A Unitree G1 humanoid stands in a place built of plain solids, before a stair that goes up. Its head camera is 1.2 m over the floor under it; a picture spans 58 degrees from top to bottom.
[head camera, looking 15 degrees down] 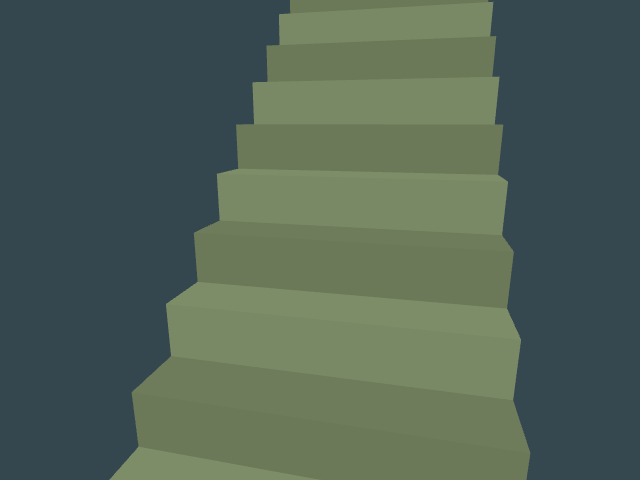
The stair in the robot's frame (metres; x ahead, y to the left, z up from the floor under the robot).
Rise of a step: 0.20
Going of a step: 0.22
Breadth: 1.24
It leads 13 degrees to the right of straight ahead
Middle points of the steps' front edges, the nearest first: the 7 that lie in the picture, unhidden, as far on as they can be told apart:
1.04 0.03 0.40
1.26 -0.02 0.60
1.48 -0.07 0.80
1.69 -0.12 1.00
1.91 -0.17 1.20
2.13 -0.22 1.40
2.35 -0.27 1.60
